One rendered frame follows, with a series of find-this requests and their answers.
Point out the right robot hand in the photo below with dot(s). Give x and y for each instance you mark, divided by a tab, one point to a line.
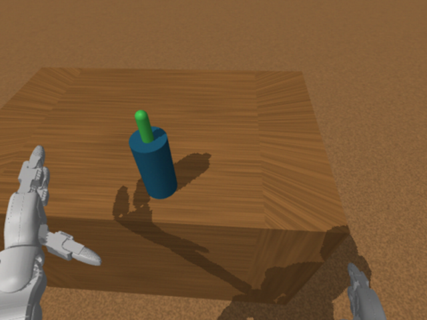
364	302

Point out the bottle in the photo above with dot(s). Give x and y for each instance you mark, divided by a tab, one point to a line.
150	148

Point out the left robot hand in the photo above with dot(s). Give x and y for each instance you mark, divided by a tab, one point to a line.
26	222

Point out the left robot arm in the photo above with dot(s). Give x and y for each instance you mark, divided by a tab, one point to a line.
22	282

